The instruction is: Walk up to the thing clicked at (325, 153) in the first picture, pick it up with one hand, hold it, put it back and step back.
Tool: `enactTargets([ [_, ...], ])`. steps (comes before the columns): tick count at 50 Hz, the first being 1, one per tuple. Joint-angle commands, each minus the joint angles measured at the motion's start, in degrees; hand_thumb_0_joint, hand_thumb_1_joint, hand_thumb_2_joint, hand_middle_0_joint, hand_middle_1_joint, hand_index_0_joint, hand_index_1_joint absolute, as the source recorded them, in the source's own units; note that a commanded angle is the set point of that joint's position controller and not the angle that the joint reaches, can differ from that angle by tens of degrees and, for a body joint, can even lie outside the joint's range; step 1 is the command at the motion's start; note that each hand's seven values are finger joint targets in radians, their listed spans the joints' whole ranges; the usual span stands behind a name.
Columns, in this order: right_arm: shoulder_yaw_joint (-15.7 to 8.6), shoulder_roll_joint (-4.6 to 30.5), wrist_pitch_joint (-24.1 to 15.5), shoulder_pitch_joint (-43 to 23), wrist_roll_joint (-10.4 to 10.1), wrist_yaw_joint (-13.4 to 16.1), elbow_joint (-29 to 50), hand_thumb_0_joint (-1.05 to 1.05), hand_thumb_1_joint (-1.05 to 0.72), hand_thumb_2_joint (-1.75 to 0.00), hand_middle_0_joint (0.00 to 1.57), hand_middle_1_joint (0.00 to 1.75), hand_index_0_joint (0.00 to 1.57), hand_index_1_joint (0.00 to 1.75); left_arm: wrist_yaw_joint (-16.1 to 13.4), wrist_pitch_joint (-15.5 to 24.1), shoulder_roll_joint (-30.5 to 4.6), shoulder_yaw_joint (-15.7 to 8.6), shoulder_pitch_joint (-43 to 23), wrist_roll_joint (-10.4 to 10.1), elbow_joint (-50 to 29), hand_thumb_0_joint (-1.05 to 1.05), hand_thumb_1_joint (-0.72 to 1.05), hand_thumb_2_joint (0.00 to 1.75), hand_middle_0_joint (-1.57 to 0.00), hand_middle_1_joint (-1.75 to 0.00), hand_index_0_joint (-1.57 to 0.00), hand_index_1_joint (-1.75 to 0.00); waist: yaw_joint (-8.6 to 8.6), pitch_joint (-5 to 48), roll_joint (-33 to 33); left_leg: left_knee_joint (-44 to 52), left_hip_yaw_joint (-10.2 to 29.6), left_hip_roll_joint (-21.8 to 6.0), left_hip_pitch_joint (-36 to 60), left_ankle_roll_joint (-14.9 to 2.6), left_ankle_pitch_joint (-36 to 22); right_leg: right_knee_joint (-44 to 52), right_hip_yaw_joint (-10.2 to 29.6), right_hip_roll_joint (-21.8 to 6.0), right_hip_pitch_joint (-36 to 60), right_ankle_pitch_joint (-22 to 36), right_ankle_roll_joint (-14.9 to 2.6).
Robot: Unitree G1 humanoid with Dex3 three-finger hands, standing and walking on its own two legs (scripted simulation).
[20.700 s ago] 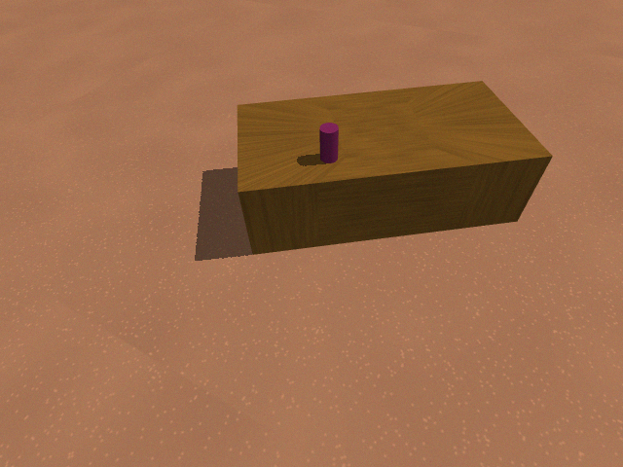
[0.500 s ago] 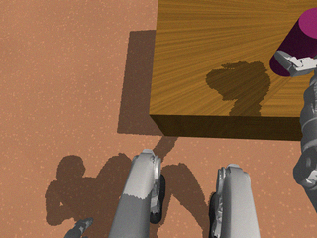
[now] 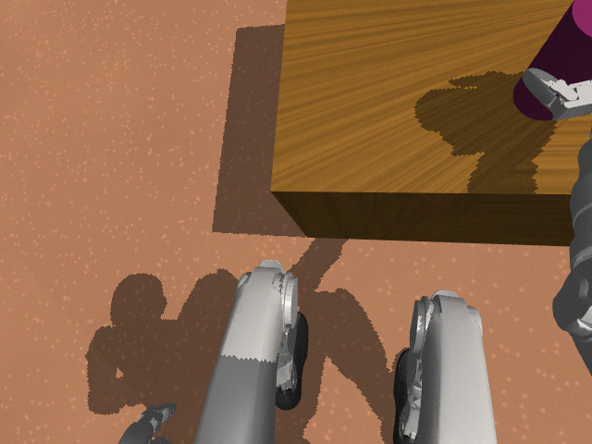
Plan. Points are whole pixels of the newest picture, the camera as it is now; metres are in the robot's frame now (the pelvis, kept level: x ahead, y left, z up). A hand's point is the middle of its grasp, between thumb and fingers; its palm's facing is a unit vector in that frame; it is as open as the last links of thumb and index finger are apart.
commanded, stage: lower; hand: right
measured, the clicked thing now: (572, 60) +0.56 -0.21 +0.01
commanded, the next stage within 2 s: loosen in 0.58 s
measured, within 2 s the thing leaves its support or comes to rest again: rests again in 0.42 s
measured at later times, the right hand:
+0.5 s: hand (563, 69) +0.57 -0.21 -0.01, palm faces +0.20 +0.98 -0.03, open 10.1 cm
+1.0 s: hand (560, 72) +0.57 -0.21 -0.02, palm faces +0.21 +0.98 -0.03, open 10.2 cm
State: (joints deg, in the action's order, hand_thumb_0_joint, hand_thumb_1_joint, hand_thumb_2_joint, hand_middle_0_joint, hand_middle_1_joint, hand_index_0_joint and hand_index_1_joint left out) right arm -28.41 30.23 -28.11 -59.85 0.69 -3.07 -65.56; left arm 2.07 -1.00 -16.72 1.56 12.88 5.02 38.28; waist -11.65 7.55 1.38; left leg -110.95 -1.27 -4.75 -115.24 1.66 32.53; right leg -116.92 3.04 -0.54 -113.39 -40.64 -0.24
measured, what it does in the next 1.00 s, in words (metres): stands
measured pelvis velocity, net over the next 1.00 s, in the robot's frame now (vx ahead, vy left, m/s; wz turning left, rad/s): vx -0.01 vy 0.00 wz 0.00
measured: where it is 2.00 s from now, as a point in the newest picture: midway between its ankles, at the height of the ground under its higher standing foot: (347, 398)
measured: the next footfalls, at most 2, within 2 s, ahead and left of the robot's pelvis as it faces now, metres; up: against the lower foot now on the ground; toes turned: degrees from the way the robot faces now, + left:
none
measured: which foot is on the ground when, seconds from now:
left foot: down 0.00-1.00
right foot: down 0.00-1.00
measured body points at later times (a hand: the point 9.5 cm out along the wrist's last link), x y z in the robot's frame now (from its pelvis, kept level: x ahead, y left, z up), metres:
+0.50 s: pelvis -0.01 +0.00 -0.03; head +0.23 -0.04 +0.36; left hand +0.02 +0.28 -0.14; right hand +0.55 -0.26 -0.01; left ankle +0.11 +0.14 -0.41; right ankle +0.06 -0.12 -0.41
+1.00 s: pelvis -0.01 +0.00 -0.04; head +0.22 -0.04 +0.35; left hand +0.02 +0.28 -0.14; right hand +0.55 -0.26 -0.01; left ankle +0.11 +0.14 -0.41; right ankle +0.06 -0.12 -0.41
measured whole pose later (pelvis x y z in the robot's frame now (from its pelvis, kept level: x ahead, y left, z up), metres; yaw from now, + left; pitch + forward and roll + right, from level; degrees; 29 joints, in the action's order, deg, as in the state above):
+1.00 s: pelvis -0.01 +0.00 -0.04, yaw +0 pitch +36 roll +5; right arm -27.1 31.6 -26.7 -62.7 1.8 -1.8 -66.6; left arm 2.6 -2.6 -17.5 2.3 13.5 5.3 38.0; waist -12.6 6.3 1.4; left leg -116.9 -0.9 -5.2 -120.7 2.0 32.4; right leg -123.3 3.3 0.3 -119.4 -40.4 -0.5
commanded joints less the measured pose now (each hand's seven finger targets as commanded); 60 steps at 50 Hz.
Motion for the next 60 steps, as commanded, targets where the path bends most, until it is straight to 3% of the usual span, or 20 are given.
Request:
enactTargets([
  [1, 0.3, 12.6, -3.6, -23.0, -0.3, -0.2, 10.4, 0.0, -0.18, -1.38, 1.3, 1.48, 1.35, 1.48, -0.6, 0.0, -13.0, -4.8, 12.9, 0.0, -1.0, 0.0, 0.9, 0.91, -0.21, -0.3, -0.21, -0.31, -1.25, 39.4, 10.2, 9.3, -1.6, 1.9, 25.4, -3.46, -8.9, 14.9, -0.9, 0.7, 21.5, 12.1, -0.59],
  [3, -0.1, 14.0, -4.0, -26.9, -0.4, -0.1, 13.9, 0.0, -0.18, -1.38, 1.3, 1.48, 1.35, 1.48, -0.6, 0.0, -12.7, -4.5, 13.1, -0.2, -1.1, 0.0, 0.9, 0.9, -0.21, -0.3, -0.2, -0.31, -1.5, 40.9, 10.3, 8.8, -1.6, 1.8, 24.8, -3.47, -8.8, 14.8, -0.6, 0.7, 21.8, 12.1, -0.54],
  [7, 0.7, 12.2, -3.5, -25.1, -0.3, -0.3, 11.1, 0.0, -0.15, -1.37, 1.28, 1.47, 1.33, 1.47, -0.5, -0.3, -12.9, -4.3, 13.5, -0.1, -0.7, 0.0, 0.9, 0.91, -0.21, -0.31, -0.21, -0.31, -2.23, 39.5, 10.4, 7.6, -2.0, 1.7, 22.7, -3.43, -9.2, 13.6, -0.5, 0.7, 21.8, 12.5, -0.42],
  [10, -0.3, 15.0, -3.8, -27.1, 0.0, 0.0, 13.9, 0.0, -0.17, -1.37, 1.29, 1.48, 1.34, 1.48, -0.5, -0.5, -13.1, -4.1, 13.5, 0.1, -1.0, 0.0, 0.89, 0.91, -0.21, -0.3, -0.2, -0.31, -1.32, 40.8, 11.5, 7.2, -1.8, 1.7, 23.1, -3.49, -8.9, 13.2, -0.8, 0.9, 21.3, 12.3, -0.44],
  [13, 0.7, 12.9, -3.2, -25.4, 0.0, 0.0, 10.7, 0.0, -0.18, -1.36, 1.28, 1.46, 1.33, 1.46, -0.5, -0.7, -13.3, -4.3, 13.5, 0.1, -0.9, 0.0, 0.89, 0.91, -0.21, -0.3, -0.2, -0.31, -2.02, 39.6, 10.4, 6.9, -1.8, 1.6, 23.5, -3.38, -9.1, 12.4, -1.1, 0.9, 19.8, 12.2, -0.61],
  [15, 0.9, 13.9, -3.4, -28.2, 0.1, 0.1, 13.1, 0.0, -0.16, -1.36, 1.28, 1.46, 1.33, 1.46, -0.5, -0.7, -13.2, -4.1, 13.4, 0.1, -1.0, 0.0, 0.89, 0.91, -0.21, -0.3, -0.2, -0.31, -2.13, 39.4, 11.4, 6.9, -1.8, 1.6, 22.2, -3.44, -7.8, 12.5, -1.1, 1.0, 19.2, 10.6, -0.6],
  [17, -0.5, 15.1, -3.4, -26.4, 0.3, 0.4, 12.1, 0.0, -0.17, -1.36, 1.28, 1.46, 1.33, 1.46, -0.4, -0.9, -13.6, -4.2, 13.7, 0.1, -0.9, 0.0, 0.89, 0.91, -0.21, -0.3, -0.2, -0.31, -1.81, 39.8, 10.8, 6.4, -2.1, 1.6, 22.7, -3.3, -7.8, 12.5, -0.9, 1.0, 19.4, 10.6, -0.47],
  [19, 0.7, 13.3, -3.1, -27.3, 0.3, 0.4, 11.5, 0.0, -0.18, -1.34, 1.27, 1.44, 1.31, 1.44, -0.4, -0.9, -13.7, -4.4, 13.3, 0.0, -1.1, 0.0, 0.89, 0.91, -0.21, -0.3, -0.2, -0.31, -2.47, 38.9, 10.3, 6.3, -2.2, 1.6, 21.0, -3.34, -6.3, 12.5, -0.6, 1.0, 18.7, 9.0, -0.61],
  [30, 0.3, 14.0, -3.2, -26.6, 0.4, 0.8, 11.5, 0.0, -0.17, -1.34, 1.27, 1.44, 1.32, 1.44, -0.3, -1.2, -13.9, -4.0, 14.2, 0.2, -0.6, 0.0, 0.88, 0.91, -0.21, -0.3, -0.2, -0.31, -2.37, 40.1, 11.1, 4.6, -2.3, 1.4, 21.8, -3.31, -9.0, 10.5, -1.1, 1.2, 18.3, 12.0, -0.43],
  [34, 0.9, 13.9, -3.4, -28.4, 0.7, 1.1, 12.4, 0.0, -0.19, -1.33, 1.27, 1.43, 1.31, 1.43, -0.4, -1.3, -13.6, -3.9, 13.7, 0.2, -0.7, 0.0, 0.88, 0.91, -0.21, -0.3, -0.2, -0.31, -2.72, 39.2, 11.3, 4.3, -2.4, 1.4, 20.0, -3.39, -7.6, 10.5, -0.8, 1.1, 17.4, 10.4, -0.48],
  [36, 1.1, 13.7, -3.2, -27.3, 1.0, 1.3, 10.7, 0.0, -0.03, -1.18, 1.22, 1.31, 1.25, 1.31, -0.2, -1.4, -14.0, -4.2, 14.1, 0.4, -0.6, 0.0, 0.93, 0.88, -0.21, -0.31, -0.22, -0.3, -2.61, 38.8, 12.2, 4.1, -2.4, 1.5, 19.5, -3.48, -6.8, 10.7, -0.8, 1.1, 17.3, 9.6, -0.36],
  [43, 1.4, 13.6, -2.7, -27.8, 0.7, 1.1, 12.2, 0.0, 0.19, -0.63, 1.09, 0.89, 1.1, 0.89, -0.3, -1.5, -14.0, -3.9, 13.9, 0.2, -0.8, 0.0, 0.92, 0.89, -0.21, -0.31, -0.22, -0.3, -2.98, 38.7, 11.2, 4.3, -2.5, 1.4, 20.1, -3.32, -7.7, 10.3, -1.0, 1.2, 17.7, 10.4, -0.46],
  [44, 1.6, 13.3, -2.6, -27.9, 0.7, 1.1, 11.6, 0.0, 0.25, -0.66, 1.01, 0.84, 1.02, 0.84, -0.2, -1.6, -13.9, -4.0, 14.1, 0.3, -0.9, 0.0, 0.9, 0.9, -0.21, -0.3, -0.21, -0.3, -3.05, 39.2, 11.0, 4.7, -2.3, 1.4, 21.0, -3.27, -7.2, 10.2, -1.2, 1.3, 16.8, 9.6, -0.62],
  [48, 1.3, 13.3, -2.3, -25.9, 0.5, 1.1, 10.9, 0.0, 0.29, -0.45, 0.74, 0.61, 0.75, 0.61, -0.3, -1.5, -14.4, -4.4, 14.2, 0.2, -0.8, 0.0, 0.9, 0.91, -0.21, -0.3, -0.21, -0.31, -2.74, 38.8, 9.9, 4.9, -2.3, 1.5, 21.8, -3.19, -7.4, 10.0, -1.4, 1.2, 16.1, 9.8, -0.75],
  [50, 1.5, 13.5, -2.6, -28.4, 0.5, 1.2, 13.1, 0.0, 0.3, -0.38, 0.69, 0.54, 0.7, 0.54, -0.3, -1.5, -13.6, -4.0, 13.6, 0.1, -1.1, 0.0, 0.89, 0.91, -0.21, -0.3, -0.2, -0.31, -2.43, 40.2, 10.5, 4.9, -2.0, 1.5, 21.8, -3.29, -7.4, 10.1, -1.5, 1.2, 16.6, 9.9, -0.71],
  [52, 2.0, 12.3, -2.4, -27.3, 0.5, 1.1, 11.0, 0.0, 0.32, -0.34, 0.63, 0.48, 0.63, 0.48, -0.2, -1.6, -13.6, -4.1, 13.7, 0.1, -0.9, 0.0, 0.89, 0.91, -0.21, -0.31, -0.2, -0.31, -2.87, 37.8, 10.2, 4.9, -2.2, 1.5, 20.7, -3.31, -6.8, 10.4, -1.3, 1.2, 15.8, 9.3, -0.62],
  [54, 1.2, 13.6, -2.8, -27.2, 0.6, 1.3, 10.9, 0.0, 0.32, -0.32, 0.56, 0.44, 0.56, 0.44, -0.2, -1.5, -13.8, -3.9, 13.5, 0.1, -0.7, 0.0, 0.88, 0.91, -0.21, -0.31, -0.2, -0.31, -2.77, 37.4, 10.6, 4.4, -2.4, 1.5, 19.4, -3.33, -6.5, 10.3, -0.8, 1.2, 15.8, 9.1, -0.6],
  [56, 1.5, 13.8, -3.1, -28.4, 0.7, 1.3, 12.8, 0.0, 0.31, -0.3, 0.51, 0.41, 0.51, 0.41, -0.2, -1.6, -13.3, -3.7, 13.5, 0.2, -1.1, 0.0, 0.89, 0.91, -0.21, -0.31, -0.2, -0.31, -2.27, 40.0, 11.4, 4.0, -2.3, 1.5, 20.2, -3.48, -7.8, 10.1, -1.0, 1.1, 17.5, 10.8, -0.47],
  [59, 1.8, 12.1, -2.4, -25.3, 0.8, 1.1, 8.5, 0.0, 0.32, -0.26, 0.41, 0.33, 0.41, 0.33, -0.2, -1.7, -14.6, -4.4, 14.0, 0.3, -0.6, 0.0, 0.88, 0.91, -0.21, -0.31, -0.2, -0.32, -3.16, 36.6, 11.2, 3.9, -2.9, 1.5, 17.7, -3.54, -6.9, 10.9, -0.1, 1.1, 17.9, 10.2, -0.23],
  [60, 1.6, 13.1, -2.8, -27.6, 0.7, 1.2, 11.0, 0.0, 0.32, -0.25, 0.39, 0.32, 0.38, 0.32, -0.1, -1.8, -14.0, -4.0, 13.6, 0.3, -1.0, 0.0, 0.88, 0.91, -0.21, -0.31, -0.2, -0.32, -2.75, 37.3, 11.7, 4.1, -2.5, 1.5, 18.6, -3.55, -6.6, 10.7, -0.4, 1.1, 17.0, 9.4, -0.42],
])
